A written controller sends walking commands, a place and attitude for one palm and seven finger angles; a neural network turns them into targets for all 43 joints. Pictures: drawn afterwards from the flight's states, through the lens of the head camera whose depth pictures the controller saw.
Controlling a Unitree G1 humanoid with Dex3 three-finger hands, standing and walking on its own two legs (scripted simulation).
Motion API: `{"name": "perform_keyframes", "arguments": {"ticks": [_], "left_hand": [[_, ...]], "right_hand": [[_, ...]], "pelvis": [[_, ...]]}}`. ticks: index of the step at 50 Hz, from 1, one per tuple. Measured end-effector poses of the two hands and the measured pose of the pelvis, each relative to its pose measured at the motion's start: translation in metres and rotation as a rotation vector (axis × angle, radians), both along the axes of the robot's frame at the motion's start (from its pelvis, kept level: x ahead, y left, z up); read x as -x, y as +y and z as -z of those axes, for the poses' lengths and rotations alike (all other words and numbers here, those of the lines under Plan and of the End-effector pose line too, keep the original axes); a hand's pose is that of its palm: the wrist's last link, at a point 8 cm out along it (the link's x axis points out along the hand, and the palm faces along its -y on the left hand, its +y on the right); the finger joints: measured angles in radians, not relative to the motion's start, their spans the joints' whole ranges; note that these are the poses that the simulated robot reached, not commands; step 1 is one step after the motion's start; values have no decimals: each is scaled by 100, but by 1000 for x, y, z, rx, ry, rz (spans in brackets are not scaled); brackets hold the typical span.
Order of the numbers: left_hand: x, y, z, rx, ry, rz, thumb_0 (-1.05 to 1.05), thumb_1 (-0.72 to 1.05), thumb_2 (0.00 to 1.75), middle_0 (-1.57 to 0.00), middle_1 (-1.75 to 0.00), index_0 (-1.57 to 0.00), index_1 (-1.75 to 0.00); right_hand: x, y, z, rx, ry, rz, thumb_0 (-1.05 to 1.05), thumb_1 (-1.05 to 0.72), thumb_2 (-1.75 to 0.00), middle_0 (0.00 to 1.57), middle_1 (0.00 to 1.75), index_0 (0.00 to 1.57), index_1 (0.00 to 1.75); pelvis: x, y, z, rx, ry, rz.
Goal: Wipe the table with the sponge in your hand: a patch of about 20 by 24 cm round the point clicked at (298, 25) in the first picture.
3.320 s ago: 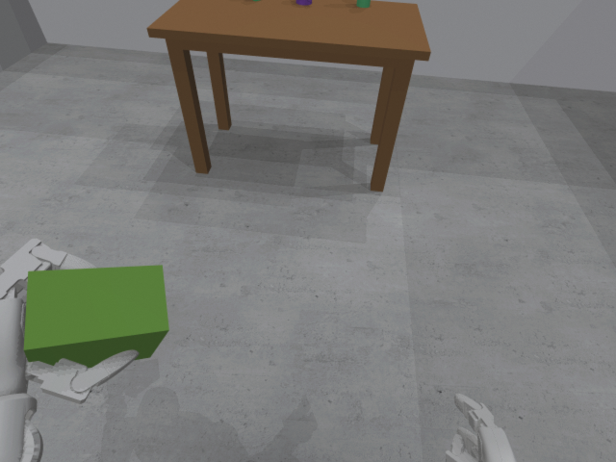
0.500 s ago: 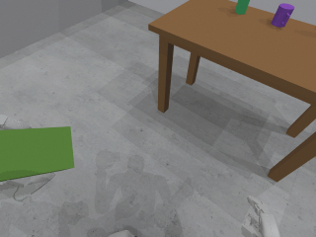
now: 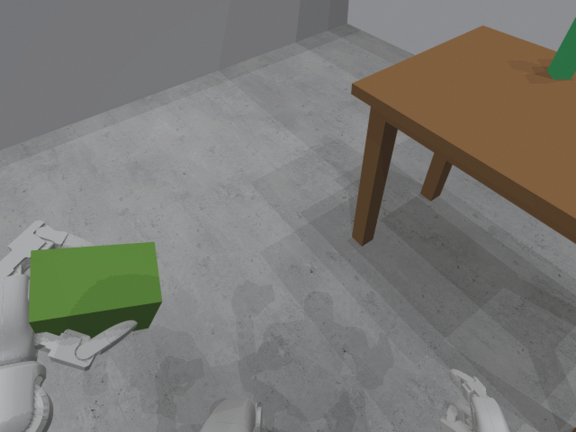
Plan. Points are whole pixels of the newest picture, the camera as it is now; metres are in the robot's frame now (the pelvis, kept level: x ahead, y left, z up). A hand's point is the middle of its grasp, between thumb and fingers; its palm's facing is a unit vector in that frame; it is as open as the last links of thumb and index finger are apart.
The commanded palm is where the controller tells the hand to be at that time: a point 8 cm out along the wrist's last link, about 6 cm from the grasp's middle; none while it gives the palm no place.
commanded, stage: walk to a spot facing it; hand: left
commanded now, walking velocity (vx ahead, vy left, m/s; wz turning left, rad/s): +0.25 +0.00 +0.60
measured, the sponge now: (115, 293) +0.23 +0.21 +0.14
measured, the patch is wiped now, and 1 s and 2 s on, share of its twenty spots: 0.00 0.00 0.00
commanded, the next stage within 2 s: none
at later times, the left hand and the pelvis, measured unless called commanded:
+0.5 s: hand (42, 235) +0.26 +0.27 +0.20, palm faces +0.54 -0.70 -0.46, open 10.7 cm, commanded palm +0.20 +0.31 +0.18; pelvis +0.12 +0.00 +0.00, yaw +15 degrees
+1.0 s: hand (51, 256) +0.24 +0.25 +0.20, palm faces +0.72 -0.49 -0.49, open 10.7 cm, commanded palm +0.15 +0.26 +0.18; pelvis +0.16 -0.06 +0.00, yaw +32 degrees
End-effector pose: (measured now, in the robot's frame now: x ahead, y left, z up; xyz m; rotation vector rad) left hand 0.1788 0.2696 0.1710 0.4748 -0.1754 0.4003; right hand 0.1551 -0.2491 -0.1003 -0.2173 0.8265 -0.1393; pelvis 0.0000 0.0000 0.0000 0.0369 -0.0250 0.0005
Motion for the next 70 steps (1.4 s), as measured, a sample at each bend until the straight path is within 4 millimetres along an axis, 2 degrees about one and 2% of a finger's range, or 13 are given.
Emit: {"name": "perform_keyframes", "arguments": {"ticks": [5,9,13,18,26,30,34,40,45,51,59,65,70], "left_hand": [[-19,-6,-21,-66,-23,62,-1,-54,100,-66,-136,-67,-136],[-30,10,-40,-137,-101,55,-1,-54,100,-66,-136,-67,-136],[-41,36,-35,-167,-174,21,-1,-54,100,-66,-136,-67,-136],[-56,56,-21,-137,-123,-39,-1,-54,100,-66,-136,-67,-136],[-34,30,-48,-152,-92,-124,-1,-54,100,-66,-136,-67,-136],[-26,23,-52,-207,-61,-258,-1,-54,100,-66,-136,-67,-136],[-27,19,-31,-139,-43,-409,-1,-54,100,-66,-136,-67,-136],[-33,3,-4,5,43,-458,-1,-54,100,-66,-136,-67,-136],[-30,-14,-22,-54,20,-395,-1,-55,100,-66,-136,-67,-136],[3,-6,-49,-174,-62,-443,-1,-55,100,-65,-137,-67,-136],[63,19,-11,-78,-86,-574,-1,-55,101,-65,-137,-67,-137],[96,-5,-26,-86,-91,-601,-1,-55,101,-65,-137,-67,-137],[127,-33,-49,-156,-81,-655,-1,-55,101,-65,-137,-67,-137]], "right_hand": [[-35,-17,-27,80,-22,-11,1,-91,-90,20,30,20,30],[-66,-10,-35,115,-34,-31,1,-91,-90,19,30,20,30],[-98,14,-25,109,-83,-33,1,-91,-90,19,30,20,30],[-121,66,-19,-31,-61,-104,1,-91,-90,19,30,20,30],[-157,106,-14,-143,-18,-292,1,-90,-90,20,30,21,30],[-190,101,0,-162,-17,-363,1,-90,-90,20,30,21,30],[-229,84,15,-126,-28,-424,1,-90,-90,20,30,21,30],[-273,55,-9,-39,-73,-441,1,-91,-90,20,30,20,30],[-295,43,-33,32,-125,-453,1,-91,-90,20,30,20,30],[-298,54,-39,75,-130,-507,1,-91,-90,19,30,20,30],[-258,108,-25,23,-93,-612,1,-91,-90,19,30,20,30],[-219,147,-28,-82,-23,-778,1,-91,-90,20,30,20,30],[-214,156,-26,-134,-15,-862,1,-90,-90,20,30,21,30]], "pelvis": [[-22,-4,-8,-12,25,-51],[-44,4,-4,0,52,-80],[-65,21,16,15,45,-97],[-83,17,9,50,24,-163],[-122,0,-5,73,35,-275],[-146,-17,1,59,23,-320],[-158,-33,9,33,1,-386],[-166,-50,-3,-18,-1,-460],[-168,-60,-8,-20,20,-509],[-163,-57,-3,7,46,-562],[-142,-45,10,27,13,-645],[-134,-57,-5,87,-5,-748],[-129,-72,-9,102,-1,-807]]}}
